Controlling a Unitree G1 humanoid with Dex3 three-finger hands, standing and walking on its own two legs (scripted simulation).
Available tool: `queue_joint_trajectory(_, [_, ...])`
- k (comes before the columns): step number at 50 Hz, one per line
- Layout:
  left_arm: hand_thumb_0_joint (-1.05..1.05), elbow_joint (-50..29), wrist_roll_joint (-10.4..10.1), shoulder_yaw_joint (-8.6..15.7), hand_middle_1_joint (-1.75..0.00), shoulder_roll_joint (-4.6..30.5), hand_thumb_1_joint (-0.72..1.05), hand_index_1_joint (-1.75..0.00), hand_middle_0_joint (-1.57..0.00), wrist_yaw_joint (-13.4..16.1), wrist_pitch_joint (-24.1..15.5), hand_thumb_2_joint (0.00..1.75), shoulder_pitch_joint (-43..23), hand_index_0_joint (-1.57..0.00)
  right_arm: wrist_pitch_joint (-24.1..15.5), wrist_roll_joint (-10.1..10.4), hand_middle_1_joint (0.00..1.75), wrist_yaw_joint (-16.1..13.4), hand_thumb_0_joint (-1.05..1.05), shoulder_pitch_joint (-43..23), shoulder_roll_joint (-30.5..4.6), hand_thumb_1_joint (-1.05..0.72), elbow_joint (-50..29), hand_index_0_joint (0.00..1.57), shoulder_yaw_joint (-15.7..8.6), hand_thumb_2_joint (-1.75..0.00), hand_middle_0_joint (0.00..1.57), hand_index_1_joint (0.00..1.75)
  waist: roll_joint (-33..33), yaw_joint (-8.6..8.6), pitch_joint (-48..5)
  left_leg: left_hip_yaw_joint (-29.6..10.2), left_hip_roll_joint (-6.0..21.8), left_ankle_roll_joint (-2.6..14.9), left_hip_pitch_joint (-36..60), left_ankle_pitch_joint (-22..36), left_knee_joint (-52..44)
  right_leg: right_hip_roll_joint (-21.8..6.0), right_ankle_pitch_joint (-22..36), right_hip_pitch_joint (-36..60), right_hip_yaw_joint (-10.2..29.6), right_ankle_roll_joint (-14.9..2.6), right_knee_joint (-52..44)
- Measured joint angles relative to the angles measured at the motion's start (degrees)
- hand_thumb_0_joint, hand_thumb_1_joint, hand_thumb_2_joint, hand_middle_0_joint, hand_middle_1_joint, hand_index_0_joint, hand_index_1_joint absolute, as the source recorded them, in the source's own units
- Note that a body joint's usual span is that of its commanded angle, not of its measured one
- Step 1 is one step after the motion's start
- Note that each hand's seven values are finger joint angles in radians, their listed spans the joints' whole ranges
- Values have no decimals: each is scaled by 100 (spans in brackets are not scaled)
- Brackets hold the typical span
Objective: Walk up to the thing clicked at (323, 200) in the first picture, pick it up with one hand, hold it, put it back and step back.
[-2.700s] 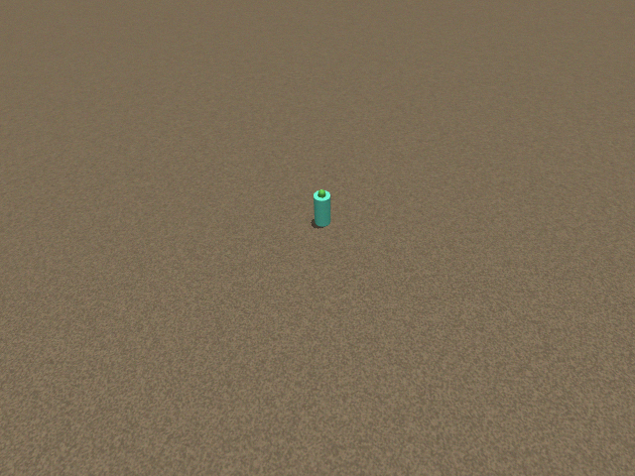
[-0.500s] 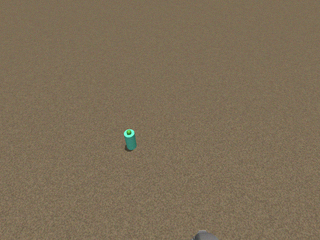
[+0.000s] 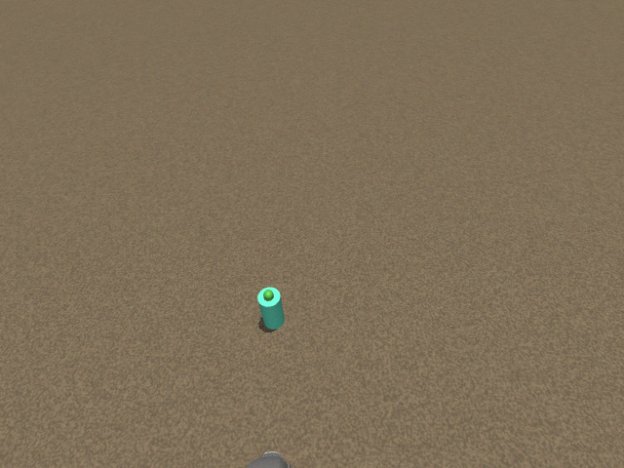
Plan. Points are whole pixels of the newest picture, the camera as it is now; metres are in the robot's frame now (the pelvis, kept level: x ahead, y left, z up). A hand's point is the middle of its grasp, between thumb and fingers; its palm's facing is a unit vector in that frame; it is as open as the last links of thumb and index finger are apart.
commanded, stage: walk up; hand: left
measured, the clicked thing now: (271, 306) +0.73 +0.21 -0.67
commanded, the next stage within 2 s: none
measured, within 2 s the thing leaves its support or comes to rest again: neither
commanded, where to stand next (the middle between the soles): +0.39 +0.02 m, yaw -1 degrees
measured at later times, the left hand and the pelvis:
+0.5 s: hand (138, 407) +0.24 +0.31 -0.13, palm faces -0.11 -0.93 -0.36, open 7.4 cm; pelvis +0.18 +0.04 +0.01, yaw -2 degrees
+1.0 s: hand (184, 323) +0.39 +0.28 -0.14, palm faces -0.04 -0.93 -0.37, open 7.4 cm; pelvis +0.31 +0.02 +0.00, yaw -1 degrees
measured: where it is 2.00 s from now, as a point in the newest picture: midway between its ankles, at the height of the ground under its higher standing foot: (329, 433)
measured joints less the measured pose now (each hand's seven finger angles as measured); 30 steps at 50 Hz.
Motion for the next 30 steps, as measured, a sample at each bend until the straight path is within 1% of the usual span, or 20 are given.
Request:
queue_joint_trajectory(2, [1,11,4,13,-30,90,90,-30,-21,1,30,90,53,-21,-36,-17,30,19,1,-11,9,-90,15,20,-21,-90,20,30,-86,3,-52,130,-65,63,248,214,-423,-56,-308,63,-25,81,250])
queue_joint_trajectory(3, [1,37,10,24,-30,151,90,-30,-21,8,57,90,64,-21,-81,-26,30,10,1,-22,39,-90,23,20,-39,-90,20,30,-208,-17,-63,193,-158,104,337,474,-466,-162,-527,50,-6,67,503])
queue_joint_trajectory(4, [1,89,7,42,-30,198,90,-30,-21,29,96,90,44,-21,-132,-47,30,-10,1,-57,88,-90,23,20,-52,-90,20,30,-393,-22,-37,311,-281,150,381,392,-324,-327,-682,-63,90,-63,943])
queue_joint_trajectory(5, [1,144,-8,50,-30,188,90,-30,-21,52,147,90,17,-21,-180,-65,30,-37,1,-73,105,-90,-18,20,-50,-90,20,30,-469,-40,-26,388,-329,189,404,205,-161,-323,-746,-289,302,-162,1561])
queue_joint_trajectory(6, [1,193,-17,33,-30,153,90,-30,-21,76,195,90,-8,-21,-211,-36,30,-60,1,-75,110,-90,-67,20,-39,-90,20,30,-459,-89,-28,404,-325,222,448,50,-65,-203,-811,-541,462,-239,2194])
queue_joint_trajectory(7, [1,240,-15,-6,-30,128,91,-30,-21,89,232,90,-30,-21,-226,9,30,-75,1,-64,123,-90,-103,20,-28,-90,20,30,-428,-151,-41,395,-309,257,533,-45,-66,-87,-820,-790,523,-305,2742])
queue_joint_trajectory(8, [1,274,-17,-44,-30,123,91,-30,-21,86,254,90,-53,-20,-230,46,30,-96,1,-42,150,-90,-123,20,-13,-90,20,30,-422,-197,-53,400,-303,279,663,-81,-159,-9,-703,-1024,559,-340,3135])
queue_joint_trajectory(10, [1,309,-49,-60,-30,147,91,-30,-21,58,247,90,-94,-20,-246,76,30,-146,1,36,229,-90,-140,20,43,-90,20,30,-500,-257,-72,455,-354,269,998,-22,-530,27,-315,-1410,657,-354,3397])
queue_joint_trajectory(13, [1,279,-81,-16,-30,185,91,-30,-21,17,230,90,-172,-20,-309,90,30,-178,1,227,289,-90,-138,20,113,-90,20,30,-592,-306,-73,497,-464,308,1414,63,-1033,-68,132,-1853,727,-281,3214])
queue_joint_trajectory(16, [1,260,-69,27,-30,201,91,-30,-21,-21,258,90,-214,-20,-313,71,30,-202,1,400,306,-90,-106,21,132,-90,20,30,-621,-311,-55,556,-550,338,1765,55,-1366,-174,496,-2111,775,-170,2818])
queue_joint_trajectory(20, [1,313,-44,59,-30,172,91,-30,-21,-76,359,90,-261,-20,-293,47,30,-221,1,593,284,-90,-68,21,116,-90,20,30,-582,-357,-71,626,-654,329,2128,-17,-1697,-250,800,-2245,800,-81,2172])
queue_joint_trajectory(23, [1,335,-13,51,-30,111,91,-30,-20,-100,390,90,-335,-20,-255,38,30,-227,1,704,230,-90,-57,21,87,-90,20,30,-476,-417,-50,647,-681,303,2322,-151,-1786,-276,901,-2163,670,-88,1567])
queue_joint_trajectory(26, [1,299,4,40,-30,43,91,-30,-20,-114,360,90,-442,-20,-196,17,30,-221,1,762,165,-90,-59,21,68,-90,20,30,-379,-448,0,700,-686,245,2429,-417,-1649,-278,978,-1930,472,-144,878])
queue_joint_trajectory(29, [1,253,21,34,-30,-15,91,-30,-20,-97,289,90,-574,-20,-131,13,30,-224,1,795,119,-90,-94,21,56,-90,20,30,-288,-503,33,730,-648,145,2444,-833,-1256,-156,924,-1543,296,-240,322])
queue_joint_trajectory(30, [1,235,28,37,-30,-58,91,-30,-20,-74,239,90,-632,-20,-107,25,30,-233,1,801,89,-90,-99,21,55,-90,20,30,-189,-509,60,710,-561,104,2410,-1036,-1000,-59,1162,-1421,259,-267,205])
